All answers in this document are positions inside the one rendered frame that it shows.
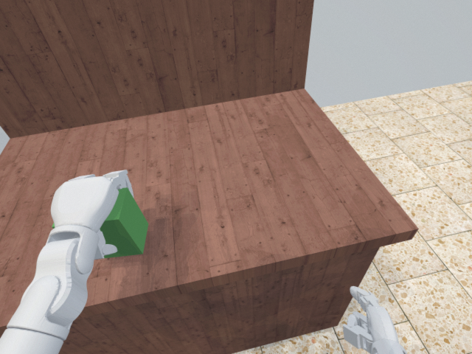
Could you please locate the sponge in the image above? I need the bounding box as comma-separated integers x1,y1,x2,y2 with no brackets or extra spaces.
52,187,148,258

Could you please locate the table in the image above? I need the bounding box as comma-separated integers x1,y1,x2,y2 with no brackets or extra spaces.
0,0,418,354

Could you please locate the robot right forearm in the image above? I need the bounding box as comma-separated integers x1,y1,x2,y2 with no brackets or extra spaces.
371,339,407,354

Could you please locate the robot left forearm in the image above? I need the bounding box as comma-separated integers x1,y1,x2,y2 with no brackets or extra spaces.
0,224,99,354

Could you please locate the right robot hand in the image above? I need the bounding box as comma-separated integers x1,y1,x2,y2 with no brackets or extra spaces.
343,286,399,354

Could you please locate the left robot hand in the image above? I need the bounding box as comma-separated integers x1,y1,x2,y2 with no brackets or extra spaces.
51,170,133,260

